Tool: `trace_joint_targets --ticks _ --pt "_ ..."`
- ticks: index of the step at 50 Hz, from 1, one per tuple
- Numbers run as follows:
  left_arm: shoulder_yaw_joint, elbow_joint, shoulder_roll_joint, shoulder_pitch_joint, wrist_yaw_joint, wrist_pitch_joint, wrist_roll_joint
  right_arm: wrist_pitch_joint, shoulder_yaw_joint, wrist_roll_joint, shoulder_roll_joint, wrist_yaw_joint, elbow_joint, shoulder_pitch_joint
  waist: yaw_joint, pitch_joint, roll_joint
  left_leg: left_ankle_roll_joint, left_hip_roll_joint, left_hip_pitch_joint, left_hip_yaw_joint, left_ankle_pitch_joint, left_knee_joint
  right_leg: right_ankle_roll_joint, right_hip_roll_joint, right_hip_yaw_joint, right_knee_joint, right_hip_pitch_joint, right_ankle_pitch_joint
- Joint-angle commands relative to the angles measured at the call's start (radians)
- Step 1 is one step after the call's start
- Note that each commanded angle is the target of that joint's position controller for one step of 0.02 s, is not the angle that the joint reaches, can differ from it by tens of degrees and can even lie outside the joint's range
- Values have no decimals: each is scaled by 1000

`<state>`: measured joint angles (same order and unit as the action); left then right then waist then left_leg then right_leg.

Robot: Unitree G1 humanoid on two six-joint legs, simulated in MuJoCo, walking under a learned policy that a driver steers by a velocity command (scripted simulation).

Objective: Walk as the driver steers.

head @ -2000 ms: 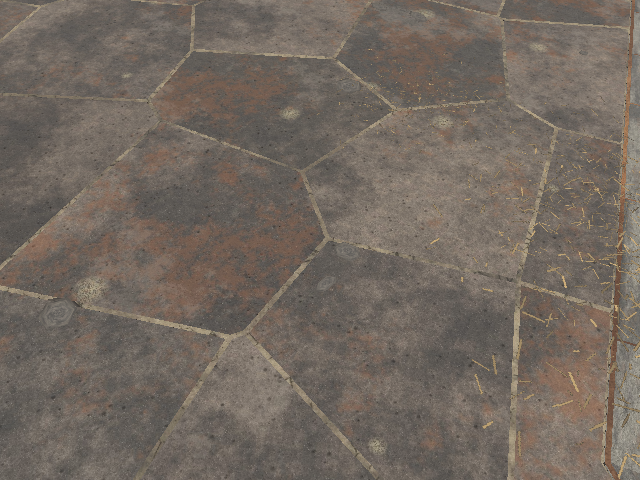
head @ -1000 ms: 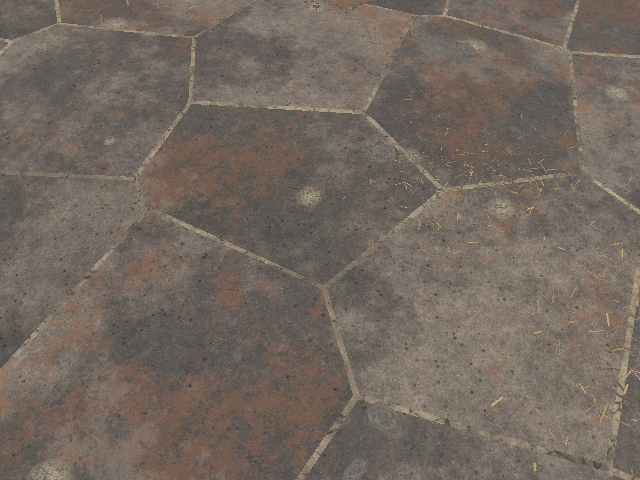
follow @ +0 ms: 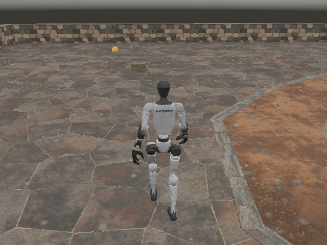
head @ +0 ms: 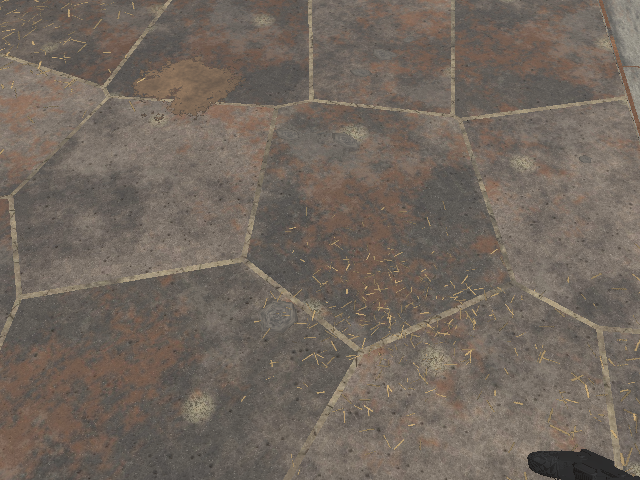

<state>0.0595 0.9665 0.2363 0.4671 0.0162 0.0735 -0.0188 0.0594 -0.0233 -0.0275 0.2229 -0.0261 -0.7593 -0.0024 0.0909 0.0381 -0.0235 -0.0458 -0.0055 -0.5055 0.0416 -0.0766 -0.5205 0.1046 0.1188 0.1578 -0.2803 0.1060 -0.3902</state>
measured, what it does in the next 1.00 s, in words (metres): walks ahead: left foot, then right foot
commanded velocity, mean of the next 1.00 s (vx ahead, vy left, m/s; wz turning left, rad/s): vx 0.34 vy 0.00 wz -0.04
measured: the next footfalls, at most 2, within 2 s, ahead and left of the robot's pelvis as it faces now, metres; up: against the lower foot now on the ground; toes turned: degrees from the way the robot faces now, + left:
left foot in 0.02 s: +0.18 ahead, +0.10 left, +0.00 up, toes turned +1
right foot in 0.56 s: +0.45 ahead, -0.10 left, +0.00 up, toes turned -4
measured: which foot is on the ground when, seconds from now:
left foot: up 0.00-0.00, down 0.02-0.56, up 0.58-0.94, down 0.96-1.00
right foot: down 0.00-0.04, up 0.06-0.54, down 0.56-1.00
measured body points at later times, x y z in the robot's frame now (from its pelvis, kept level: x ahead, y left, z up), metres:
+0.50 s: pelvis +0.26 +0.01 +0.01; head +0.30 +0.00 +0.46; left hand +0.48 +0.22 -0.09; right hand +0.20 -0.24 -0.13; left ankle +0.14 +0.10 -0.73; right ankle +0.41 -0.10 -0.71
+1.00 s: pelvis +0.39 -0.02 +0.01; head +0.39 -0.02 +0.46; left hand +0.43 +0.22 -0.14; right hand +0.44 -0.25 -0.14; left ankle +0.41 +0.11 -0.73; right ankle +0.41 -0.09 -0.73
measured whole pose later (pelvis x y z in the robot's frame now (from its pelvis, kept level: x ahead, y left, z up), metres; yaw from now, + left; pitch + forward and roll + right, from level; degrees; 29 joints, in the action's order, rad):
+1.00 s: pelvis +0.39 -0.02 +0.01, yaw +0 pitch -1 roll -1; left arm 0.00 1.01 0.18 0.28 0.02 0.03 -0.01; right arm -0.01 -0.01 -0.02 0.18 0.03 -1.02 -0.24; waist 0.01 0.01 -0.01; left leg 0.00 -0.04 -0.23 0.00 -0.22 -0.48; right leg 0.07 0.06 -0.10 -0.42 -0.21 -0.19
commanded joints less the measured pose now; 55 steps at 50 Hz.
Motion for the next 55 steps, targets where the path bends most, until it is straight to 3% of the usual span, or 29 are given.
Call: trace_joint_targets --ticks 1,2,3,4,5,7,10,14,17,23,25,26,27,28,29,30,32,33,34,37,39,43,45,47,48,49,50,51,55 --pt "25 -53 150 -25 -4 19 3 31 -59 -11 175 33 -33 -336 -209 -197 52 -85 -55 501 -78 -39 67 26 -202 24 -474 -172 880" --pt "6 -74 59 86 -10 20 43 31 -86 -37 286 38 -39 -450 -189 -358 -154 -203 -337 802 -496 -115 79 -20 -61 -61 -840 -464 400" --pt "16 -58 109 107 -8 16 29 12 -87 -11 254 23 -60 -427 -163 -361 -198 -257 -416 791 -778 -137 218 -19 7 -66 -1002 -624 -112" --pt "20 -66 128 31 -7 8 3 6 -71 7 188 16 -40 -318 -123 -173 -74 -243 -380 625 -661 -242 244 -14 -62 -41 -1045 -690 -39" --pt "14 -82 111 -50 -16 9 -6 10 -54 9 124 12 -31 -248 -116 -77 8 -221 -333 493 -527 -222 275 -16 -102 -44 -994 -692 28" --pt "10 -101 88 -89 -30 -5 -18 21 -39 7 86 16 -57 -238 -77 -4 -28 -167 -241 356 -352 -89 330 -24 -156 -66 -885 -645 71" --pt "2 -95 63 -81 -44 -25 -25 44 -41 17 102 13 -98 -301 -59 -21 -52 -169 -206 342 -254 76 360 -47 -173 -109 -830 -630 111" --pt "-8 -154 56 -258 -53 -30 -22 46 -43 22 114 12 -133 -372 -86 23 -41 -170 -179 384 -176 128 413 -82 -217 -159 -675 -758 245" --pt "-22 -192 33 -377 -57 -27 -15 45 -41 24 116 12 -154 -418 -115 31 -44 -146 -150 403 -118 209 405 -94 -207 -196 -496 -733 344" --pt "-28 -238 48 -507 -50 -19 -8 37 -42 12 138 25 -192 -489 -144 41 -54 -134 -205 545 -114 341 339 -58 -167 -219 -306 -681 328" --pt "-24 -219 52 -446 -41 -7 -14 30 -41 8 138 32 -200 -470 -109 23 -56 -108 -202 577 -94 591 225 -31 -126 -226 -252 -584 272" --pt "-17 -181 61 -347 -33 3 -20 27 -41 11 141 36 -203 -460 -71 -26 -55 -87 -181 584 -83 712 112 -14 -92 -235 -202 -471 290" --pt "-9 -132 80 -208 -23 19 -32 25 -37 22 135 37 -202 -449 -12 -103 -28 -58 -138 530 -49 680 -54 9 -99 -231 -126 -280 426" --pt "7 -100 149 -59 -10 31 -55 29 -24 37 105 40 -169 -448 29 -231 40 -29 -92 339 -24 341 -291 48 -286 -72 -188 -6 721" --pt "31 -92 239 -24 -13 20 -45 22 -1 79 -3 41 -177 -623 -27 -405 276 10 76 58 27 -507 -661 246 -605 284 -223 274 1154" --pt "29 -94 194 -23 -19 7 14 4 -35 46 117 55 -204 -572 -7 -409 110 6 65 36 -96 -525 -741 256 -556 283 -197 185 1222" --pt "-10 -109 73 -203 -16 9 13 2 -27 24 73 50 -174 -435 -68 -155 87 11 -6 -13 -110 -415 -663 175 -456 78 -100 -60 1104" --pt "-21 -105 42 -230 -11 11 14 -11 -31 12 72 45 -174 -408 -89 -99 91 19 -28 19 -108 -376 -605 137 -411 24 -58 -149 1046" --pt "-29 -97 29 -250 -5 10 16 -27 -29 1 60 37 -183 -431 -120 -89 102 31 -35 90 -99 -347 -555 115 -379 -25 -27 -229 1012" --pt "-32 -77 57 -253 -5 25 6 -60 -22 2 19 31 -211 -469 -165 -124 101 51 -15 227 -65 -285 -444 112 -342 -112 -9 -328 1052" --pt "-36 -64 64 -257 -7 25 2 -72 -17 0 13 38 -213 -429 -165 -116 117 52 -21 253 -51 -252 -319 100 -321 -141 -4 -356 968" --pt "-35 -29 76 -203 -5 -1 -3 -88 -11 6 33 53 -216 -337 -120 -97 139 46 -28 292 -30 -215 -171 92 -321 -99 35 -384 567" --pt "-36 -18 75 -201 -1 -18 -1 -86 -6 6 33 57 -222 -312 -114 -61 120 37 -29 317 -23 -211 -84 86 -324 -62 46 -410 334" --pt "-39 -9 66 -204 4 -30 6 -73 2 1 31 61 -239 -319 -130 -20 68 24 -42 405 -39 -93 105 37 -297 -48 25 -460 166" --pt "-43 -4 51 -185 5 -32 4 -61 0 -4 57 65 -248 -335 -122 -14 33 18 -104 445 -105 -33 153 1 -273 -47 4 -476 131" --pt "-42 4 30 -122 3 -35 11 -49 -5 -1 105 67 -247 -314 -64 7 -37 -5 -167 407 -181 35 161 -27 -203 -90 -14 -465 114" --pt "-47 32 4 -90 4 -44 16 -46 -2 18 84 60 -264 -291 -52 25 -103 -21 -164 275 -186 -51 186 -39 -165 -128 -5 -351 140" --pt "-43 45 22 -102 7 -48 12 -41 8 21 43 55 -264 -279 -61 41 -81 -5 -142 223 -172 -96 209 -43 -176 -121 -19 -279 197" --pt "-39 65 29 -127 10 -49 9 -38 12 24 34 63 -294 -300 -77 14 -35 12 -102 286 -132 -59 212 -39 -206 -103 -25 -253 264"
